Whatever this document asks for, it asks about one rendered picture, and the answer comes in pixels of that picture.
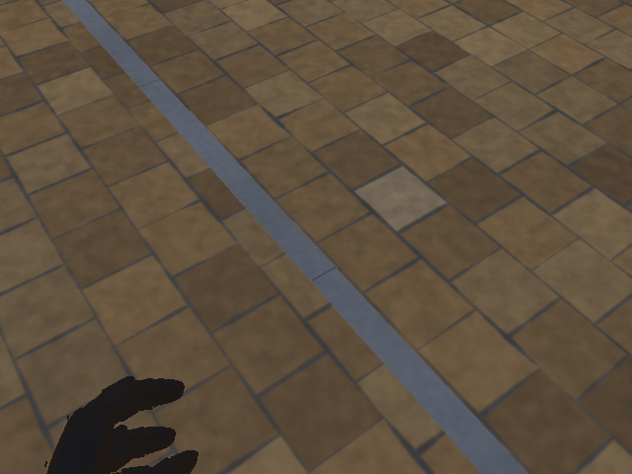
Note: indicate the robot left hand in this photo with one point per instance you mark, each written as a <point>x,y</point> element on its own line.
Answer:
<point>89,443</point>

